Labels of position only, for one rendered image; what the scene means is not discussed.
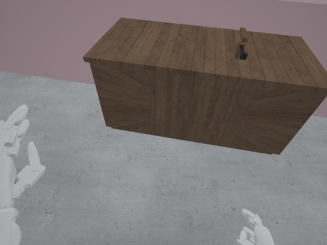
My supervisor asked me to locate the right robot hand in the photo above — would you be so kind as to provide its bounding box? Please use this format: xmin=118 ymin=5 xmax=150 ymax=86
xmin=237 ymin=209 xmax=275 ymax=245

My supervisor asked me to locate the left robot hand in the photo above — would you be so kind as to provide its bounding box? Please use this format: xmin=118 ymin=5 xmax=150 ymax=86
xmin=0 ymin=105 xmax=45 ymax=209

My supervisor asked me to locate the left robot forearm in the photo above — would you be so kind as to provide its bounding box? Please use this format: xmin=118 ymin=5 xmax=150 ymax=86
xmin=0 ymin=208 xmax=22 ymax=245

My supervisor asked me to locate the counter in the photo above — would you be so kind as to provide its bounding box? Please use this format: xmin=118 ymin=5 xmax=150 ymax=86
xmin=83 ymin=18 xmax=327 ymax=155

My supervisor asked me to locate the tap lever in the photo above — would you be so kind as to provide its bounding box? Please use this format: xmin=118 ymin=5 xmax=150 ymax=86
xmin=240 ymin=45 xmax=247 ymax=60

